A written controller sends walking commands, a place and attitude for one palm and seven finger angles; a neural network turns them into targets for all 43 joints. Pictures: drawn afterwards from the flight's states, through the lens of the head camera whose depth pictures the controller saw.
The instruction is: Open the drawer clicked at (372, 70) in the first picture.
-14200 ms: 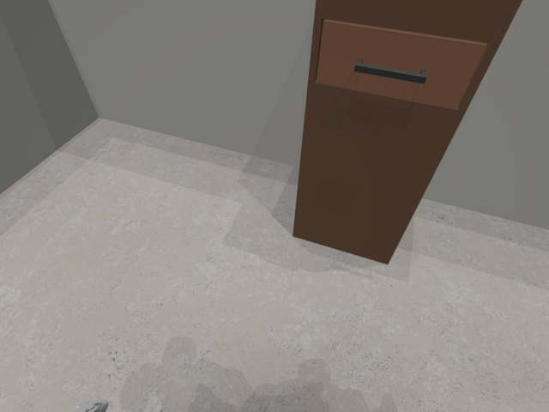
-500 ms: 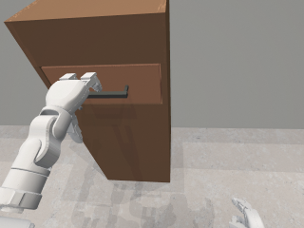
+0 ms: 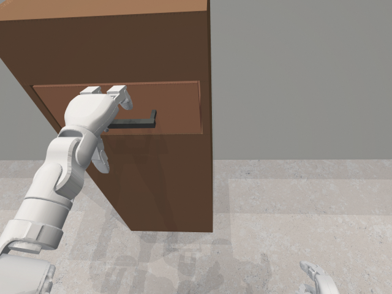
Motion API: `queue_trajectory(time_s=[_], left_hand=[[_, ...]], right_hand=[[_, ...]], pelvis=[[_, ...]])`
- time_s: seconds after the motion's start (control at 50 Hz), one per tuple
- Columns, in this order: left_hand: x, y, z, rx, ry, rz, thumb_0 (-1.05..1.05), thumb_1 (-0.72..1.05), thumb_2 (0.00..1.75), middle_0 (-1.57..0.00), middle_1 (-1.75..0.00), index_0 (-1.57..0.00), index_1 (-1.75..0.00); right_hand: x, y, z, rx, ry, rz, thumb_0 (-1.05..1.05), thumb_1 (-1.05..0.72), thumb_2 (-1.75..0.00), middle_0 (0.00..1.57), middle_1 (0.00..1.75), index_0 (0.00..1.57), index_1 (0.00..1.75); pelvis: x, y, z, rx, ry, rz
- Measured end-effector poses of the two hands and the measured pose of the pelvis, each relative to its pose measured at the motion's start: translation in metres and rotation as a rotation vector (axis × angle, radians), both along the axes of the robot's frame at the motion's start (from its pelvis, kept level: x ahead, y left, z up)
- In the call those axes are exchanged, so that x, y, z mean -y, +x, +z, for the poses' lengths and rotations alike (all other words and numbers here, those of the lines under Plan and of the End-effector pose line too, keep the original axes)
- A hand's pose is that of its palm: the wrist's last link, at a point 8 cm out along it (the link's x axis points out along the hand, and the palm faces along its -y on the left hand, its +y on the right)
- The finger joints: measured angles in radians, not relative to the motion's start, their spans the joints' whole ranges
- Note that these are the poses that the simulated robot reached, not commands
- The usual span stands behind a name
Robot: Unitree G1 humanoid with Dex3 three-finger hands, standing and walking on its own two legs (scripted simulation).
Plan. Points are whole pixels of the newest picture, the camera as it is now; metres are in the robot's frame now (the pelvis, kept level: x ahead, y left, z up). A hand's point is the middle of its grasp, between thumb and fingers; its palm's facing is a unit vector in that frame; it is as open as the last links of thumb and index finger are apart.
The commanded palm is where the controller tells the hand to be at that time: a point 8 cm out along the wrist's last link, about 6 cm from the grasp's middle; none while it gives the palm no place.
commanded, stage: move the hooked fingers above the handle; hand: left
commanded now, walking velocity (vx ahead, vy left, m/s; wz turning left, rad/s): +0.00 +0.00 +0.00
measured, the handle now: (120, 118) +0.48 +0.24 +0.08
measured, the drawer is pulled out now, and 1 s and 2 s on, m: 0.00 0.00 0.00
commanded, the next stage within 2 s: none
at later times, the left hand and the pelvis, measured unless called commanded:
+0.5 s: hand (111, 121) +0.43 +0.23 +0.12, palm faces +0.02 -0.04 -1.00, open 13.8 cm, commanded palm +0.40 +0.24 +0.19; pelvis +0.01 +0.00 +0.00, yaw +0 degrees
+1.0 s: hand (107, 117) +0.43 +0.24 +0.13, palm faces +0.02 -0.03 -1.00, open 13.8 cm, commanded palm +0.41 +0.24 +0.19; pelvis +0.00 +0.00 +0.00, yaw +0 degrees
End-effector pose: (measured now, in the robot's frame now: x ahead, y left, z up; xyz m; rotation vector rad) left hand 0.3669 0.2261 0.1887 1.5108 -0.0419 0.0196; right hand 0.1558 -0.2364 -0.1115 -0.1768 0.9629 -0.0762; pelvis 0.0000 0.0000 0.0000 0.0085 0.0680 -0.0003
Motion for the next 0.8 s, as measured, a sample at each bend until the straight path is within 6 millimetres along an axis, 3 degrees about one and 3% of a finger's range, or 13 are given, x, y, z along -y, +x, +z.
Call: queue_trajectory(time_s=[0.18, 0.34, 0.42, 0.54, 0.8], left_hand=[[-0.013, 0.014, -0.002, -0.028, 0.010, 0.086, 0.00, -0.48, 0.30, -0.31, -1.20, -0.31, -1.20], [0.001, 0.017, -0.017, -0.054, 0.008, 0.010, 0.00, -0.49, 0.30, -0.31, -1.20, -0.31, -1.20], [0.005, 0.026, -0.016, -0.026, 0.010, 0.002, 0.00, -0.49, 0.30, -0.32, -1.20, -0.32, -1.20], [-0.008, 0.040, -0.010, -0.029, 0.022, 0.071, 0.00, -0.48, 0.30, -0.32, -1.20, -0.32, -1.20], [-0.010, 0.028, -0.019, -0.061, 0.016, 0.022, 0.00, -0.48, 0.30, -0.31, -1.20, -0.31, -1.20]], right_hand=[[0.005, -0.010, -0.007, -0.057, 0.013, -0.031, 0.01, -0.90, -0.90, 0.20, 0.29, 0.20, 0.30], [0.011, -0.014, -0.009, -0.077, -0.016, -0.040, 0.01, -0.90, -0.90, 0.20, 0.29, 0.20, 0.30], [0.012, -0.017, -0.010, -0.081, -0.019, -0.050, 0.01, -0.90, -0.90, 0.20, 0.29, 0.20, 0.30], [0.016, -0.028, -0.011, -0.094, -0.014, -0.084, 0.01, -0.90, -0.90, 0.20, 0.29, 0.20, 0.30], [0.025, -0.041, -0.012, -0.131, -0.043, -0.102, 0.01, -0.90, -0.90, 0.20, 0.29, 0.20, 0.30]], pelvis=[[0.000, 0.007, -0.001, -0.019, 0.001, -0.010], [0.001, 0.008, -0.003, -0.028, -0.001, 0.001], [0.002, 0.008, -0.003, -0.036, -0.001, -0.001], [0.004, 0.008, -0.004, -0.045, 0.000, -0.012], [0.003, 0.006, -0.004, -0.042, -0.002, -0.009]])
